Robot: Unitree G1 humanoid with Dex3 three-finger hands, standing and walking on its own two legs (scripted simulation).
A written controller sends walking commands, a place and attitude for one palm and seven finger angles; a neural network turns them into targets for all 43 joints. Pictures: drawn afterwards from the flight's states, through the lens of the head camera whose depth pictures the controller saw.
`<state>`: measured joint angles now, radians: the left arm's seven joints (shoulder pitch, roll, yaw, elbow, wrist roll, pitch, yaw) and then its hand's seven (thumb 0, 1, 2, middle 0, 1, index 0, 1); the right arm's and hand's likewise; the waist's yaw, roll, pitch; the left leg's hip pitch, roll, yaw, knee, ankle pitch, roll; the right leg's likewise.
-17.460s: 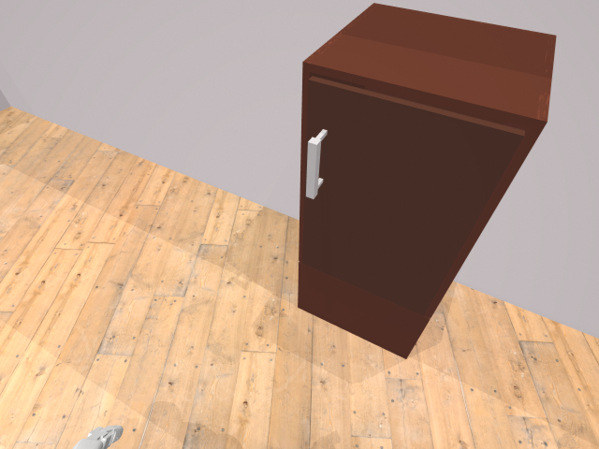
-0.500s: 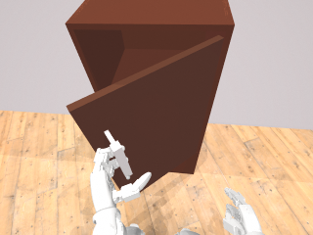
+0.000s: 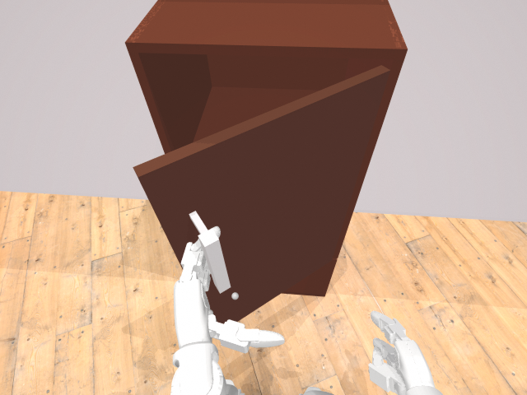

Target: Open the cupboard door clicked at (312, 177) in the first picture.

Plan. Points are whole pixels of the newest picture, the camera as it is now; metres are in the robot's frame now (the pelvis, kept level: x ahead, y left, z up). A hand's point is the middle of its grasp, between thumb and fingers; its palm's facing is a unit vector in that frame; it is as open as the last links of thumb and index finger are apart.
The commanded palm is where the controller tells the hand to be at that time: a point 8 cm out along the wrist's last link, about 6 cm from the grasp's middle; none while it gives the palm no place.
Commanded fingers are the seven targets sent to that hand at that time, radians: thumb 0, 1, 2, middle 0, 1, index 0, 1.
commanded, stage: slide the hand sideways off the handle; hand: left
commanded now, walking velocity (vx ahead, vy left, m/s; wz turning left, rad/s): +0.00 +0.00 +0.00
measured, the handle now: (210, 254) +0.32 +0.09 +0.05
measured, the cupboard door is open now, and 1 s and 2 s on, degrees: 38 42 42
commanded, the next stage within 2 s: draw the hand back to the body in 1.22 s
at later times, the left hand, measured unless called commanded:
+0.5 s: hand (218, 329) +0.21 +0.07 +0.05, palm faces -0.13 -0.99 +0.04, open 16.2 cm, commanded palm +0.18 +0.12 +0.05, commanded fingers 0.00 -0.50 0.30 -0.15 -0.30 -0.15 -0.30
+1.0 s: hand (171, 355) +0.18 +0.12 +0.06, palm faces -0.03 -1.00 +0.05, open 16.1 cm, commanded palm +0.14 +0.17 +0.05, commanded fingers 0.00 -0.50 0.30 -0.15 -0.30 -0.15 -0.30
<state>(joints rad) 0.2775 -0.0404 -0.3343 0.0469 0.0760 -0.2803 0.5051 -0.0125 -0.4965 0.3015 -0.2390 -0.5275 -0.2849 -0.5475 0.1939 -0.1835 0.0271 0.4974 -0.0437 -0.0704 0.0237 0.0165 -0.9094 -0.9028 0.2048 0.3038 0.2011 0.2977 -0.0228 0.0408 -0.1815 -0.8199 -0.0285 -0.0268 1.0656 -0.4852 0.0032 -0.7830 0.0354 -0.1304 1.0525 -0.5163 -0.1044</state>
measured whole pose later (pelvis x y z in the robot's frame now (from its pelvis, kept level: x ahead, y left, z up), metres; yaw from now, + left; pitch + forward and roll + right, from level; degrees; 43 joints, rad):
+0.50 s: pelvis +0.00 +0.04 -0.02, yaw -2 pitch +14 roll -1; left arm 0.45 0.03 -0.38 -0.16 0.07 -0.33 0.17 -0.01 -0.50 0.30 -0.14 -0.30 -0.17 -0.31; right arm 0.26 -0.20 0.02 0.35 0.00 0.01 0.05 0.02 -0.91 -0.90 0.20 0.30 0.20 0.30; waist -0.01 0.04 -0.15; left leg -0.88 -0.04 0.03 1.17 -0.53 0.07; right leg -0.85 0.02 -0.08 1.15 -0.55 -0.05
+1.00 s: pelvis +0.00 +0.05 -0.02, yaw -2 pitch +15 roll -2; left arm 0.69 0.08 -0.29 -0.33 0.01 -0.36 0.09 -0.02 -0.48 0.31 -0.15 -0.30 -0.17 -0.31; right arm 0.26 -0.20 0.02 0.30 0.00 0.02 0.04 0.02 -0.91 -0.90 0.21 0.30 0.20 0.30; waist 0.01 0.04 -0.17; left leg -0.90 -0.04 0.02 1.19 -0.55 0.08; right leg -0.86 0.02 -0.09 1.16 -0.55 -0.03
